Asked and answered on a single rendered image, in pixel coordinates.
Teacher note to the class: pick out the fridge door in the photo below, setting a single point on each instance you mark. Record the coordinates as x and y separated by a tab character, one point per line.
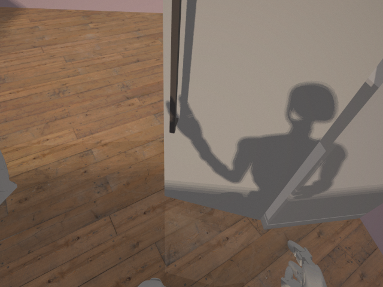
260	82

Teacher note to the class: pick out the robot right hand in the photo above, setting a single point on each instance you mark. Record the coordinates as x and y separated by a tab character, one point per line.
310	275

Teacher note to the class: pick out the robot left hand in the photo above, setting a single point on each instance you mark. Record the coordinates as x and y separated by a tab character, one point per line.
6	186

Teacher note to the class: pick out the handle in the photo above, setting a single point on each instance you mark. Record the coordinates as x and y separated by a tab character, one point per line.
175	47

